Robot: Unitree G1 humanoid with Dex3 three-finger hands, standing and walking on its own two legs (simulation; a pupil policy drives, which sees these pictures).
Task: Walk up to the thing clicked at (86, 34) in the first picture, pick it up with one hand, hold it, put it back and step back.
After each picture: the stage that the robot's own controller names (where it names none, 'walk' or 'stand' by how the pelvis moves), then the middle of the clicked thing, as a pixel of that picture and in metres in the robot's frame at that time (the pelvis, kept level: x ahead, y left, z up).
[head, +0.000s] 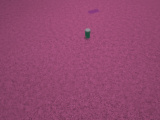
stand; (87, 33) +1.66 -0.06 -0.72
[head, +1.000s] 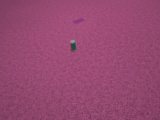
walk; (73, 45) +1.52 +0.24 -0.70
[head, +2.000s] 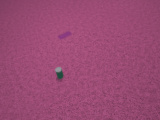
walk; (59, 73) +0.99 +0.34 -0.72
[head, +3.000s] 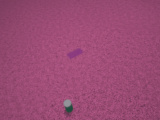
walk; (68, 106) +0.63 +0.22 -0.72
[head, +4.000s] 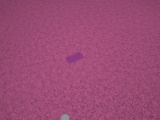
stand; out of the picture +0.45 +0.17 -0.70
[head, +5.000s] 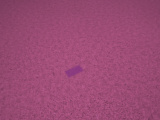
stand; out of the picture +0.39 +0.16 -0.72
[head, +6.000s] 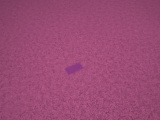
stand; out of the picture +0.39 +0.17 -0.72
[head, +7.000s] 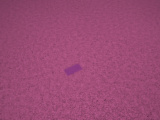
stand; out of the picture +0.39 +0.17 -0.72
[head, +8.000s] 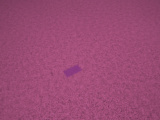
stand; out of the picture +0.38 +0.18 -0.73
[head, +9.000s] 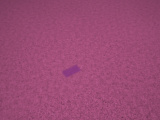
stand; out of the picture +0.38 +0.18 -0.73
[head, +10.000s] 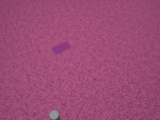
go down; (54, 116) +0.41 +0.18 -0.68
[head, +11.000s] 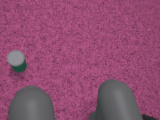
go down; (17, 62) +0.46 +0.25 -0.29
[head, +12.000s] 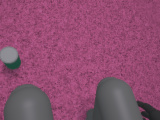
close in; (11, 58) +0.45 +0.26 -0.28
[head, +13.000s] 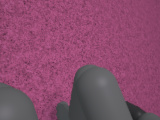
close in; out of the picture +0.43 +0.29 -0.22
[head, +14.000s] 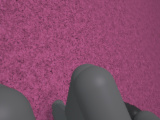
close; out of the picture +0.42 +0.29 -0.22
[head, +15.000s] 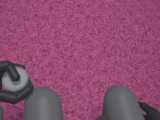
lift; (20, 84) +0.32 +0.23 -0.08
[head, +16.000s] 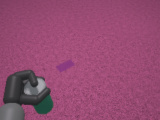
hold; (40, 97) +0.33 +0.16 +0.02
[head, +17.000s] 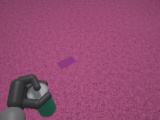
hold; (42, 100) +0.32 +0.16 -0.02
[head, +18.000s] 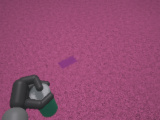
crouch; (44, 101) +0.32 +0.16 -0.02
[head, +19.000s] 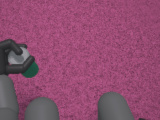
crouch; (24, 63) +0.43 +0.20 -0.11
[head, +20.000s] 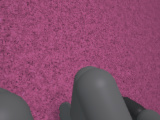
lower; out of the picture +0.41 +0.29 -0.22
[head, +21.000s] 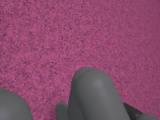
lower; out of the picture +0.41 +0.29 -0.23
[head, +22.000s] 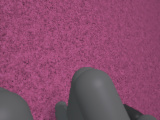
lower; out of the picture +0.41 +0.29 -0.24
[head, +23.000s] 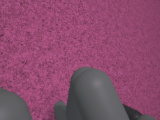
lower; out of the picture +0.41 +0.30 -0.23
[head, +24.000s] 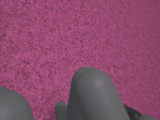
loosen; out of the picture +0.41 +0.29 -0.23
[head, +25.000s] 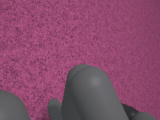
withdraw; out of the picture +0.40 +0.28 -0.23
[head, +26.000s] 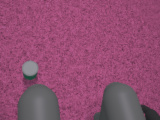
walk; (30, 70) +0.42 +0.23 -0.31
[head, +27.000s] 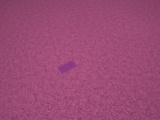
stand; out of the picture +0.35 +0.16 -0.65
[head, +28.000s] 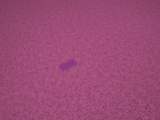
stand; out of the picture +0.36 +0.18 -0.66
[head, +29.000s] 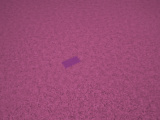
stand; out of the picture +0.37 +0.17 -0.67
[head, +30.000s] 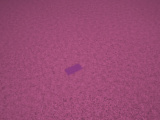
stand; out of the picture +0.38 +0.17 -0.72
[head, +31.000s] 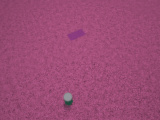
walk; (68, 99) +0.51 +0.14 -0.70
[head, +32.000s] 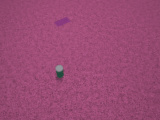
walk; (59, 71) +0.81 +0.19 -0.70
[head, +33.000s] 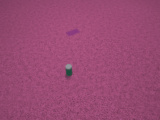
stand; (68, 70) +1.04 +0.17 -0.71
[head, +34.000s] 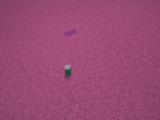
stand; (67, 70) +1.05 +0.17 -0.72
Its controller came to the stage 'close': yes
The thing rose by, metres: 0.68
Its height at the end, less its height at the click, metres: +0.00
